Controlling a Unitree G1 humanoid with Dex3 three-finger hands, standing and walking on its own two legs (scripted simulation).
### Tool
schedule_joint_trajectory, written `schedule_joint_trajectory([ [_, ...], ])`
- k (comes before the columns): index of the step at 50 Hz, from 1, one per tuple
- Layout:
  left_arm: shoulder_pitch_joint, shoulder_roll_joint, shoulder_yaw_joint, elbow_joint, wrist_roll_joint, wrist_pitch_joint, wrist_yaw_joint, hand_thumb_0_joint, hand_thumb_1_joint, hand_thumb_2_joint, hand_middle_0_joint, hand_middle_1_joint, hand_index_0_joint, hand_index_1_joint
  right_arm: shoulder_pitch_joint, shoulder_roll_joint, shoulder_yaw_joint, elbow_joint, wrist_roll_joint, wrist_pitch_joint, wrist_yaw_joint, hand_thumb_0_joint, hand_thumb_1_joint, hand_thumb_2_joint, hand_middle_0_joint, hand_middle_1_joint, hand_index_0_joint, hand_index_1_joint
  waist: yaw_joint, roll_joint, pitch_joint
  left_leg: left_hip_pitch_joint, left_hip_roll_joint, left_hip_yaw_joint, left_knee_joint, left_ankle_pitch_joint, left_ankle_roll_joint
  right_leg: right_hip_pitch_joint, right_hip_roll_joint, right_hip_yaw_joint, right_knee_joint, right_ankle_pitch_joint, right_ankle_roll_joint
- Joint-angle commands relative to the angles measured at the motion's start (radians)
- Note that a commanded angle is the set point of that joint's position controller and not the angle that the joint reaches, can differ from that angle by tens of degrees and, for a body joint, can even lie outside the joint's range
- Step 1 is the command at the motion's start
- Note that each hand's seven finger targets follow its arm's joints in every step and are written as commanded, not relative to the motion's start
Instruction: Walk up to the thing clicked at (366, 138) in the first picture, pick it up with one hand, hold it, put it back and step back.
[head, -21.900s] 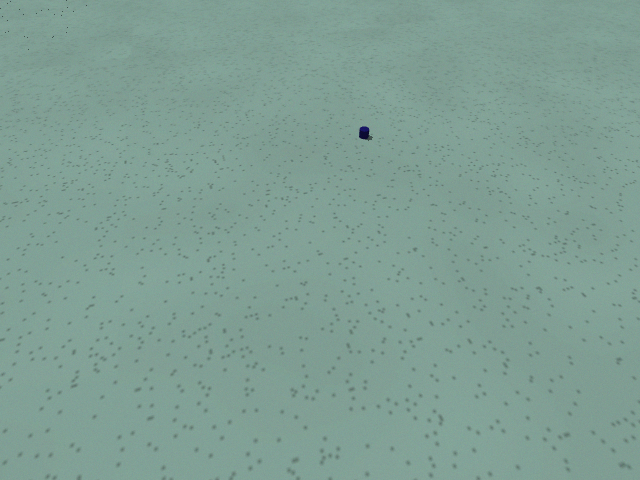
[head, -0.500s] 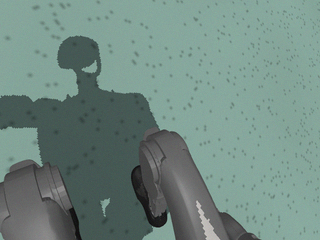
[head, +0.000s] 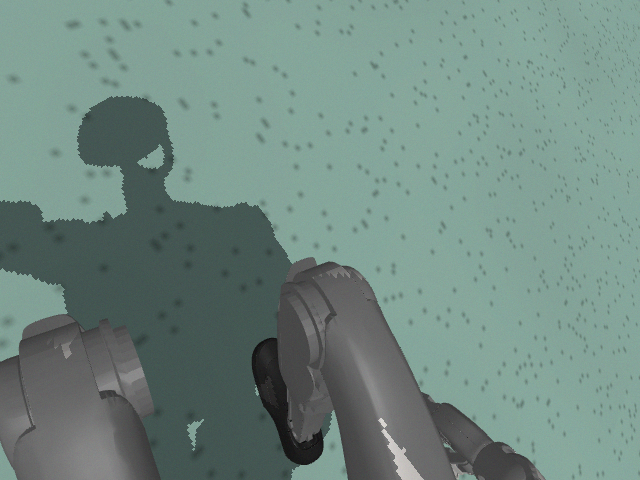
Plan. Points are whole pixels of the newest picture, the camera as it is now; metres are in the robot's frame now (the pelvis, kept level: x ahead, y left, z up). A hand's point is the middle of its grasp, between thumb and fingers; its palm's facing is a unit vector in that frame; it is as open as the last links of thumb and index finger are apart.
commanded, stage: rest palm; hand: left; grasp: from above
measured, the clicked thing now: out of the picture +0.42 +0.38 -0.27
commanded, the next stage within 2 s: close in 0.36 s
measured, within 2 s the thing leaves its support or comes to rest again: neither
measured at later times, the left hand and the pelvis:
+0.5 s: hand out of the picture +0.40 +0.36 -0.26, palm faces -0.43 -0.23 -0.87, open 13.8 cm; pelvis +0.00 +0.00 +0.00, yaw -1 degrees
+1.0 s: hand out of the picture +0.40 +0.36 -0.26, palm faces -0.43 -0.21 -0.88, open 11.8 cm; pelvis +0.00 +0.00 +0.00, yaw -1 degrees
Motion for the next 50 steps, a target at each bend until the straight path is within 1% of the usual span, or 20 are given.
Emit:
schedule_joint_trajectory([
  [1,-0.258,0.240,0.017,-0.113,-0.025,0.016,0.035,0.000,-0.466,0.905,-0.073,-1.041,-0.095,-1.016,0.148,-0.348,-0.091,-0.008,0.003,-0.016,-0.001,0.000,-0.895,-0.902,0.200,0.300,0.200,0.300,-0.042,0.574,-0.580,0.539,0.037,0.092,-0.278,0.182,0.001,0.253,0.021,-0.116,-0.191,0.262,-0.075],
  [2,-0.252,0.267,0.029,-0.114,-0.027,0.017,0.034,0.000,-0.463,0.898,-0.074,-1.040,-0.096,-1.015,0.148,-0.349,-0.088,-0.013,0.009,-0.017,-0.001,0.000,-0.895,-0.902,0.200,0.300,0.200,0.300,-0.034,0.583,-0.581,0.529,0.035,0.096,-0.276,0.188,0.002,0.268,0.017,-0.111,-0.192,0.267,-0.075],
  [5,-0.244,0.236,0.004,-0.102,-0.043,0.024,0.020,0.000,-0.481,0.916,-0.071,-1.038,-0.088,-1.018,0.150,-0.337,-0.079,-0.002,0.007,-0.026,0.008,0.000,-0.898,-0.903,0.200,0.301,0.200,0.301,-0.036,0.581,-0.574,0.527,0.038,0.101,-0.265,0.201,0.004,0.276,0.022,-0.107,-0.193,0.278,-0.074],
  [6,-0.228,0.276,0.046,-0.099,-0.051,0.023,0.023,0.000,-0.483,0.918,-0.067,-1.041,-0.085,-1.020,0.155,-0.349,-0.076,-0.014,0.003,-0.026,0.006,0.000,-0.897,-0.902,0.200,0.300,0.200,0.300,-0.038,0.560,-0.597,0.532,0.037,0.095,-0.268,0.206,0.006,0.303,0.025,-0.111,-0.199,0.280,-0.073],
  [10,-0.187,0.289,0.062,-0.094,-0.068,0.015,0.014,0.000,-0.473,0.905,-0.065,-1.047,-0.087,-1.021,0.165,-0.346,-0.071,-0.020,0.003,-0.020,0.004,0.000,-0.897,-0.902,0.200,0.301,0.200,0.301,-0.028,0.547,-0.606,0.512,0.038,0.100,-0.261,0.236,0.009,0.342,0.026,-0.108,-0.208,0.302,-0.071],
  [13,-0.212,0.286,0.043,-0.129,-0.077,0.001,-0.002,0.000,-0.479,0.920,-0.070,-1.048,-0.088,-1.027,0.150,-0.338,-0.063,-0.026,0.007,-0.015,0.002,0.000,-0.899,-0.903,0.200,0.301,0.200,0.301,-0.029,0.551,-0.625,0.523,0.041,0.103,-0.245,0.258,0.012,0.361,0.031,-0.103,-0.211,0.329,-0.069],
  [14,-0.182,0.304,0.061,-0.100,-0.076,0.002,-0.004,0.000,-0.468,0.908,-0.069,-1.046,-0.091,-1.021,0.177,-0.347,-0.063,-0.015,-0.001,-0.013,0.003,0.000,-0.896,-0.902,0.200,0.300,0.200,0.300,-0.041,0.545,-0.612,0.525,0.039,0.102,-0.244,0.260,0.012,0.371,0.027,-0.109,-0.209,0.329,-0.068],
  [16,-0.149,0.310,0.079,-0.102,-0.082,-0.009,-0.006,0.000,-0.469,0.922,-0.074,-1.041,-0.092,-1.020,0.169,-0.343,-0.061,-0.016,0.003,-0.009,0.001,0.000,-0.895,-0.902,0.200,0.300,0.200,0.300,-0.026,0.535,-0.600,0.519,0.042,0.097,-0.246,0.270,0.010,0.370,0.027,-0.112,-0.205,0.332,-0.067],
  [18,-0.158,0.306,0.065,-0.098,-0.072,-0.019,-0.010,0.000,-0.462,0.917,-0.077,-1.042,-0.096,-1.021,0.176,-0.342,-0.053,-0.023,-0.004,-0.005,0.005,0.000,-0.896,-0.902,0.200,0.300,0.200,0.300,-0.043,0.521,-0.583,0.501,0.043,0.103,-0.235,0.253,0.014,0.379,0.030,-0.106,-0.210,0.329,-0.064],
  [22,-0.132,0.328,0.101,-0.122,-0.078,-0.042,0.003,0.000,-0.439,0.909,-0.087,-1.040,-0.107,-1.016,0.163,-0.351,-0.057,-0.023,-0.006,0.005,-0.004,0.000,-0.893,-0.901,0.200,0.300,0.200,0.300,-0.021,0.526,-0.602,0.502,0.045,0.103,-0.239,0.250,0.015,0.398,0.034,-0.104,-0.226,0.329,-0.063],
  [24,-0.154,0.308,0.071,-0.143,-0.066,-0.050,0.003,0.000,-0.377,0.850,-0.103,-1.055,-0.143,-1.012,0.153,-0.349,-0.055,-0.031,-0.011,0.006,-0.003,0.000,-0.886,-0.897,0.200,0.300,0.200,0.300,-0.030,0.538,-0.580,0.488,0.044,0.103,-0.239,0.215,0.015,0.371,0.036,-0.105,-0.225,0.299,-0.065],
  [28,-0.187,0.334,0.085,-0.190,-0.051,-0.051,0.015,0.000,-0.296,0.806,-0.161,-1.010,-0.202,-0.965,0.142,-0.358,-0.066,-0.023,-0.007,0.004,-0.006,0.000,-0.884,-0.896,0.200,0.300,0.200,0.300,-0.019,0.580,-0.597,0.532,0.047,0.084,-0.268,0.194,0.001,0.322,0.032,-0.124,-0.196,0.259,-0.077],
  [31,-0.192,0.273,0.035,-0.152,-0.032,-0.043,0.020,0.000,-0.262,0.769,-0.183,-0.989,-0.227,-0.941,0.148,-0.359,-0.070,-0.025,-0.012,-0.002,0.001,0.000,-0.885,-0.897,0.200,0.300,0.200,0.300,-0.048,0.569,-0.548,0.520,0.046,0.080,-0.270,0.178,0.000,0.294,0.030,-0.128,-0.194,0.256,-0.075],
  [40,-0.188,0.244,0.001,-0.070,-0.040,-0.005,0.005,0.000,-0.159,0.679,-0.244,-0.956,-0.302,-0.895,0.157,-0.358,-0.070,-0.018,-0.003,-0.013,0.004,0.000,-0.886,-0.896,0.200,0.300,0.200,0.300,-0.050,0.526,-0.523,0.490,0.043,0.086,-0.262,0.186,0.006,0.288,0.030,-0.118,-0.206,0.267,-0.070],
  [43,-0.228,0.264,0.006,-0.136,-0.059,-0.007,-0.004,0.000,-0.134,0.653,-0.272,-0.927,-0.329,-0.866,0.149,-0.356,-0.068,-0.018,0.006,-0.015,0.002,0.000,-0.889,-0.897,0.200,0.300,0.200,0.300,-0.034,0.569,-0.565,0.541,0.045,0.074,-0.276,0.220,-0.002,0.289,0.027,-0.122,-0.196,0.289,-0.073],
  [45,-0.194,0.322,0.063,-0.125,-0.060,-0.009,0.011,0.000,-0.102,0.639,-0.302,-0.910,-0.357,-0.851,0.149,-0.367,-0.063,-0.026,0.002,-0.011,0.000,0.000,-0.890,-0.898,0.200,0.300,0.200,0.300,-0.020,0.579,-0.597,0.551,0.045,0.071,-0.281,0.236,-0.004,0.316,0.026,-0.127,-0.192,0.301,-0.072],
  [46,-0.208,0.284,0.025,-0.148,-0.052,-0.011,0.002,0.000,-0.092,0.621,-0.309,-0.892,-0.366,-0.832,0.140,-0.359,-0.064,-0.033,0.005,-0.013,0.004,0.000,-0.889,-0.898,0.200,0.300,0.200,0.300,-0.026,0.588,-0.580,0.552,0.044,0.073,-0.277,0.237,-0.006,0.296,0.024,-0.127,-0.180,0.302,-0.074],
  [47,-0.172,0.318,0.064,-0.111,-0.048,-0.010,0.008,0.000,-0.073,0.608,-0.320,-0.884,-0.378,-0.823,0.156,-0.361,-0.057,-0.023,-0.003,-0.012,0.007,0.000,-0.888,-0.897,0.200,0.300,0.200,0.300,-0.031,0.594,-0.587,0.568,0.045,0.073,-0.280,0.250,-0.008,0.319,0.024,-0.131,-0.180,0.310,-0.073],
  [49,-0.183,0.295,0.042,-0.119,-0.047,-0.015,0.001,0.000,-0.056,0.598,-0.340,-0.859,-0.395,-0.801,0.135,-0.364,-0.067,-0.032,0.002,-0.013,0.007,0.000,-0.887,-0.897,0.200,0.300,0.200,0.300,-0.036,0.591,-0.561,0.552,0.047,0.072,-0.274,0.236,-0.007,0.289,0.026,-0.128,-0.177,0.296,-0.073],
  [50,-0.199,0.326,0.069,-0.140,-0.049,-0.020,0.006,0.000,-0.050,0.601,-0.345,-0.854,-0.399,-0.797,0.140,-0.358,-0.060,-0.023,0.002,-0.013,0.007,0.000,-0.887,-0.897,0.200,0.300,0.200,0.300,-0.028,0.598,-0.578,0.554,0.047,0.076,-0.269,0.240,-0.007,0.304,0.025,-0.125,-0.180,0.303,-0.071],
])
